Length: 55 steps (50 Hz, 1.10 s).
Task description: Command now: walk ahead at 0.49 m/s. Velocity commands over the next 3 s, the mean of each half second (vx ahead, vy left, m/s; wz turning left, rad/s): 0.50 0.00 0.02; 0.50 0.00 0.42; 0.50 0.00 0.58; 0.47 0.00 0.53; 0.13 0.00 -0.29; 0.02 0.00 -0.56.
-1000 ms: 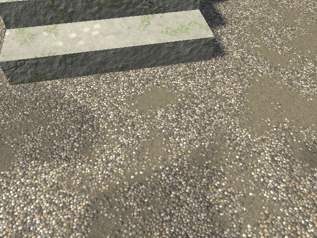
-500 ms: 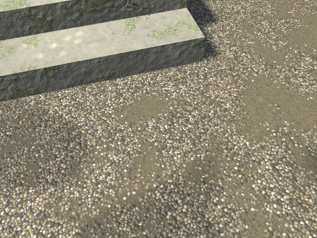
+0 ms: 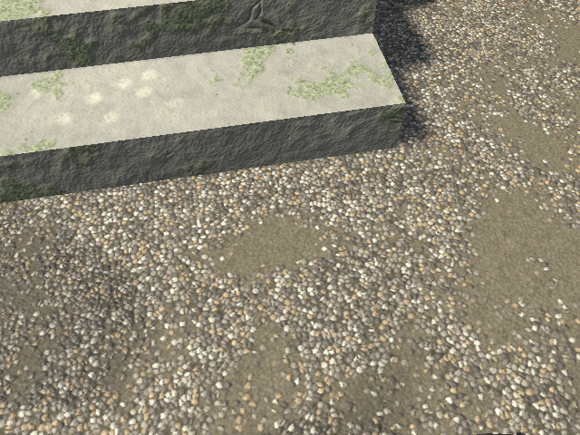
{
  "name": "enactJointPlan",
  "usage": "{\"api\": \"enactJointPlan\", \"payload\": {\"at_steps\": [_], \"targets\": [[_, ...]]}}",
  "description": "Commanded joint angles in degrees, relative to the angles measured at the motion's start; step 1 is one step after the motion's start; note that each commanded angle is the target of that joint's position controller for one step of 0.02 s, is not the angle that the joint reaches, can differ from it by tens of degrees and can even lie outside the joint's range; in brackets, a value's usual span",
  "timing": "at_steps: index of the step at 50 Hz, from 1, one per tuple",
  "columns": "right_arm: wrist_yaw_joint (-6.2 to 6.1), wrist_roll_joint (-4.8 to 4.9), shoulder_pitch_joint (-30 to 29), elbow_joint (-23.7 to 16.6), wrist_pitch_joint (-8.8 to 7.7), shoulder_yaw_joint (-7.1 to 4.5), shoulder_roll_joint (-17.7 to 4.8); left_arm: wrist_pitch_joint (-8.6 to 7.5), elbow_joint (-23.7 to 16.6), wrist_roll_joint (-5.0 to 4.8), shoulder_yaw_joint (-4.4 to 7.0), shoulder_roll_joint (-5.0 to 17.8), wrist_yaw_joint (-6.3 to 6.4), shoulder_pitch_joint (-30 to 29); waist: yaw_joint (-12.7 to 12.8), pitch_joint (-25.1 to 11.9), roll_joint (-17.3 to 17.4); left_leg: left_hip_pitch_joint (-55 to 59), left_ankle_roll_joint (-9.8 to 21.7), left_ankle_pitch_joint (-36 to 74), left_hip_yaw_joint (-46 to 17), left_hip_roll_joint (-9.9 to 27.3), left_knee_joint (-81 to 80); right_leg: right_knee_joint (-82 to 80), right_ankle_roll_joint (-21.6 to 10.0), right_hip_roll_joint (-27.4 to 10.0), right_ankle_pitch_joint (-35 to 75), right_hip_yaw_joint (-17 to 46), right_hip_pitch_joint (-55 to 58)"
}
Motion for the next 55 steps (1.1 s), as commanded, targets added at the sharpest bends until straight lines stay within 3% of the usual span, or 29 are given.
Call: {"api": "enactJointPlan", "payload": {"at_steps": [1, 2, 3, 4, 5, 7, 9, 13, 17, 22, 24, 25, 26, 27, 28, 29, 30, 31, 32, 33, 35, 37, 41, 44, 49, 51, 53, 54, 55], "targets": [[-1.01, -0.99, 26.86, 5.2, 0.36, -4.75, -14.52, -0.42, -4.56, -1.1, 1.04, 3.26, -0.6, 4.42, -7.31, -19.81, 11.71, 44.65, 14.77, -9.94, -47.26, 27.3, -9.52, 55.12, 0.98, 0.81, -4.42, 0.92, -37.45], [-0.23, 1.26, 20.91, 4.61, 0.39, -4.65, -12.35, -0.26, -5.08, 0.38, 1.91, 8.26, -0.48, 0.31, -7.14, -12.99, 2.91, 36.68, 14.7, -19.1, -45.37, 25.03, -15.3, 55.02, -0.65, -3.04, 0.82, 4.84, -42.78], [0.0, 1.44, 15.98, 3.79, 0.07, -3.74, -8.77, -0.47, -6.72, 0.56, 2.33, 9.1, -0.89, -5.35, -5.62, -5.53, 0.86, 28.49, 13.15, -21.86, -38.1, 23.42, -18.24, 52.14, -0.99, -5.58, 5.21, 4.53, -43.9], [0.19, 1.08, 14.46, 4.31, -0.46, -3.03, -5.82, -0.49, -7.07, 0.69, 2.36, 8.25, -1.15, -7.37, -3.69, -0.32, -2.36, 20.57, 10.93, -17.09, -32.91, 21.09, -20.81, 47.96, -1.01, -7.48, 6.85, 4.21, -41.86], [0.02, 0.69, 14.8, 5.16, -1.23, -2.41, -4.33, 0.12, -7.26, 1.08, 2.39, 7.33, -1.38, -7.99, -1.96, 0.56, -2.71, 16.25, 8.78, -11.78, -28.46, 18.63, -21.48, 44.51, -0.61, -9.07, 7.77, 4.67, -38.9], [-0.32, 0.69, 16.96, 7.12, -2.39, -1.97, -3.89, 1.47, -6.46, 1.55, 1.79, 4.25, -2.1, -6.05, 0.0, 0.07, -0.98, 12.4, 6.93, -4.01, -22.03, 15.87, -22.81, 40.55, 0.73, -9.97, 8.83, 3.52, -34.85], [-0.24, 0.97, 19.5, 8.62, -3.13, -2.22, -5.61, 2.1, -7.51, 1.49, 1.83, 4.15, -2.46, -8.84, 0.17, 0.53, 0.16, 11.98, 6.53, -0.02, -18.04, 14.57, -24.05, 36.94, 1.76, -11.1, 11.64, 1.97, -37.03], [-0.12, 1.24, 24.09, 10.11, -2.97, -1.97, -6.34, 2.5, -11.26, 1.06, 1.92, 5.27, -2.68, -20.58, -2.44, 2.35, 0.92, 15.88, 4.03, 6.41, -13.7, 12.42, -25.27, 26.06, 3.54, -12.6, 21.22, -0.77, -44.57], [-0.49, 1.15, 29.04, 11.56, -2.83, -1.52, -6.17, 2.4, -13.43, 0.47, 1.36, 4.37, -2.84, -28.72, -5.32, 1.77, 2.39, 21.56, 1.48, 13.36, -11.34, 11.66, -23.62, 15.39, 4.03, -10.89, 27.11, -2.9, -44.55], [-1.37, 0.15, 33.2, 13.31, -2.35, -1.26, -6.49, 1.9, -15.94, 0.49, 1.27, 4.85, -2.71, -36.24, -7.45, 2.3, 3.16, 31.94, 2.99, 21.72, -12.44, 14.59, -19.05, 8.04, 2.79, -8.6, 22.94, -3.59, -45.76], [-1.79, -0.14, 32.01, 13.48, -2.17, -1.49, -7.49, 1.28, -16.39, 0.43, 1.55, 5.58, -2.58, -35.35, -5.69, 2.08, 3.44, 33.82, 3.29, 28.42, -13.56, 15.93, -15.45, 5.27, 1.58, -7.42, 18.42, -3.1, -42.79], [-1.9, -0.14, 30.21, 13.17, -2.14, -1.65, -8.14, 0.86, -15.5, 0.38, 1.85, 6.15, -2.31, -31.83, -3.6, 0.69, 3.77, 32.87, 2.56, 35.05, -13.17, 15.65, -11.97, 3.21, 0.75, -5.95, 16.0, -3.31, -37.07], [-1.79, 0.02, 29.03, 13.03, -2.12, -1.8, -8.8, 0.37, -13.44, 0.4, 2.44, 7.18, -1.87, -25.44, -0.95, -2.41, 3.83, 31.47, 1.8, 40.4, -12.87, 14.75, -5.65, 0.86, -0.21, -4.14, 15.19, -3.76, -28.6], [-1.5, 0.61, 27.58, 12.65, -2.16, -1.74, -8.75, -0.35, -10.27, 0.95, 3.35, 9.03, -1.21, -15.39, 3.46, -7.79, 2.24, 25.93, 0.67, 36.75, -11.17, 12.44, 4.79, -2.44, -1.74, -4.93, 18.73, -2.88, -14.57], [-1.22, 1.45, 26.78, 10.44, -2.5, -1.07, -6.56, -0.87, -8.66, 2.63, 4.77, 14.01, -0.31, -5.06, 6.84, -15.73, -2.39, 13.55, -0.33, 17.58, -9.51, 9.3, 20.6, -2.65, -4.54, -17.62, 13.74, 9.87, 1.56], [-1.35, 3.61, 34.69, 10.14, -2.04, -0.05, -0.28, -0.34, -8.69, 3.2, 5.88, 18.24, -0.67, -4.01, 3.06, -22.96, -14.47, -5.39, -2.53, -24.74, -5.0, -0.01, 39.62, -7.16, -11.4, -33.25, 12.12, 33.98, 14.39], [-1.79, 1.71, 31.28, 10.93, -1.46, -2.03, -7.67, 0.38, -9.29, 1.22, 5.28, 13.64, -1.15, -7.11, 2.94, -18.68, -5.1, -8.96, -1.72, -22.89, -10.34, 2.87, 43.94, -10.37, -10.38, -30.76, 7.9, 35.17, 7.93], [-1.49, 1.45, 26.58, 9.49, -1.41, -2.45, -7.23, 0.2, -9.9, 0.79, 4.25, 10.14, -1.31, -13.05, 0.54, -10.0, -3.62, -9.77, -1.7, -17.3, -10.85, 5.11, 42.71, -12.7, -8.43, -28.45, 8.74, 25.91, -0.66], [-1.17, 1.26, 24.11, 8.83, -1.28, -2.3, -5.51, -0.26, -10.06, 0.78, 3.78, 7.76, -1.47, -16.04, -0.58, -5.58, -2.44, -8.54, -2.02, -13.98, -10.5, 6.97, 40.66, -15.13, -6.76, -25.95, 13.7, 19.19, -7.43], [-0.75, 0.6, 23.02, 8.68, -0.63, -2.57, -4.91, -0.65, -9.68, 0.75, 3.44, 6.47, -1.23, -16.55, -1.61, -3.67, -3.18, -7.03, -2.35, -12.56, -10.27, 8.03, 39.09, -16.47, -5.03, -23.7, 16.21, 14.15, -11.41], [0.25, -0.15, 23.67, 8.24, 0.94, -2.66, -3.0, -1.33, -8.08, 0.37, 2.91, 4.72, -0.77, -14.97, -3.67, -2.94, -4.86, -4.74, -3.14, -11.07, -9.51, 8.57, 37.82, -17.81, -3.3, -21.46, 21.85, 7.4, -15.16], [0.81, -0.23, 21.55, 6.92, 1.87, -2.81, -2.17, -2.13, -6.88, -0.17, 3.1, 5.32, -0.66, -12.63, -4.45, -2.23, -4.86, -7.32, -3.45, -8.62, -8.7, 8.94, 37.37, -18.58, -3.0, -20.89, 26.87, 2.97, -15.25], [1.65, -0.18, 12.68, 3.15, 2.45, -2.69, -2.19, -2.38, -5.57, 0.27, 3.15, 5.83, -0.47, -9.25, -3.79, 0.16, -4.75, -13.57, -4.1, -0.11, -7.05, 9.71, 31.25, -19.71, -2.43, -19.5, 30.78, -3.84, -14.68], [2.24, -0.04, 5.66, 0.51, 2.06, -2.1, -1.93, -2.48, -4.99, 0.34, 2.98, 6.43, -0.24, -7.89, -2.69, 1.52, -4.63, -11.9, -4.26, 5.43, -4.46, 8.82, 19.43, -19.68, -1.82, -18.59, 34.09, -7.93, -14.08], [2.89, -0.48, -2.26, -2.87, 1.85, -1.78, -3.0, -1.8, -3.2, 0.5, 3.64, 8.96, 0.67, -3.67, -0.92, 2.5, -4.38, -10.11, -1.72, 1.93, -0.17, 7.34, 8.42, -17.61, -1.8, -21.57, 40.75, -11.4, -4.71], [2.68, -0.62, -1.36, -2.94, 1.89, -2.16, -3.74, -1.06, -2.99, 0.68, 3.89, 9.85, 1.04, -3.77, -1.91, 1.1, -5.2, -6.38, 0.29, -3.27, 1.86, 4.73, 6.46, -12.15, -1.44, -21.96, 54.56, -13.55, -1.54], [2.3, -0.81, 4.52, -1.45, 1.9, -2.99, -5.22, -0.04, -2.92, 0.87, 4.35, 11.27, 1.24, -4.11, -4.54, -2.74, -6.58, 0.91, 2.76, -9.31, 3.44, 0.72, 4.95, -0.73, -1.23, -22.16, 67.51, -14.95, 0.19], [2.1, -0.89, 10.35, 0.33, 1.52, -3.78, -6.58, 0.51, -3.31, 0.71, 4.64, 12.29, 1.01, -4.43, -6.56, -6.15, -6.55, 7.73, 4.24, -10.77, 3.14, -1.27, 2.32, 8.97, -0.96, -21.98, 66.52, -15.21, -1.48], [1.51, -1.49, 19.39, 3.07, 1.04, -5.13, -9.27, 0.83, -4.32, 0.6, 4.67, 12.42, 0.65, -5.37, -10.73, -11.04, -3.52, 20.8, 6.56, -10.54, -1.13, -0.28, -2.15, 23.56, 0.73, -20.85, 56.38, -15.73, -9.6]]}}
